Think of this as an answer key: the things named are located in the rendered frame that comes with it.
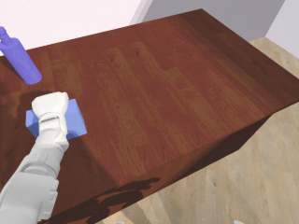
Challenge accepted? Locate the table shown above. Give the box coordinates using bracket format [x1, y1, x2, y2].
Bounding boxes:
[0, 8, 299, 224]

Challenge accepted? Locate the robot left upper arm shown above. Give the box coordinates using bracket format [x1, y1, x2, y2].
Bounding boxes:
[0, 172, 59, 224]

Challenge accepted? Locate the sponge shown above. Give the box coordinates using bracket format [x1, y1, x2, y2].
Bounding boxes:
[25, 99, 87, 140]

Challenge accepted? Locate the robot left hand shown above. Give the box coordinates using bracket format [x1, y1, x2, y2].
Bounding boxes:
[32, 91, 69, 134]

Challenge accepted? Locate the robot left forearm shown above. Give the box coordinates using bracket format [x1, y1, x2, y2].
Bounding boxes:
[0, 112, 69, 208]

